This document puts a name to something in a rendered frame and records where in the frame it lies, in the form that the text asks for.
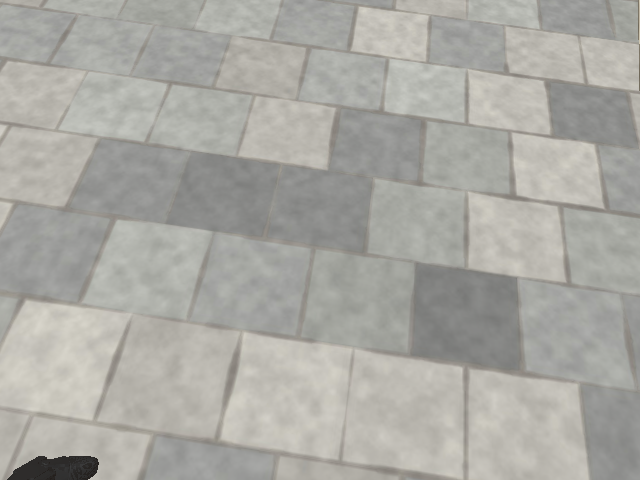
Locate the robot left hand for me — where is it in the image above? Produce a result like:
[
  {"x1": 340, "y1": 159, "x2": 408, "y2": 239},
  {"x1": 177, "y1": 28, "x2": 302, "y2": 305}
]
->
[{"x1": 7, "y1": 456, "x2": 99, "y2": 480}]

